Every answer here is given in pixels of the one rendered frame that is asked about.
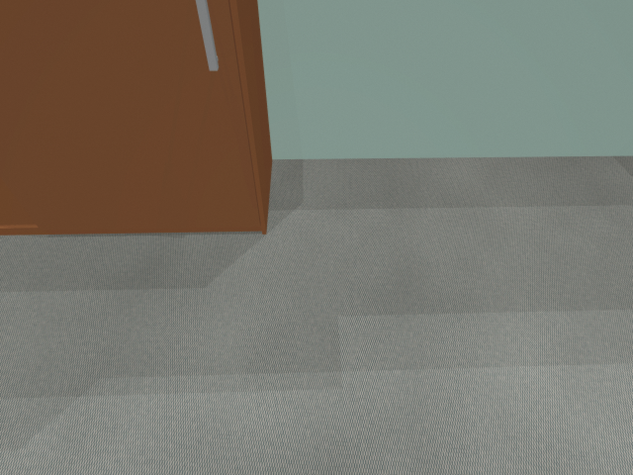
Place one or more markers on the handle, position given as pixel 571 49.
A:
pixel 207 32

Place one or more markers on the wardrobe door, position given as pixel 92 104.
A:
pixel 111 119
pixel 11 211

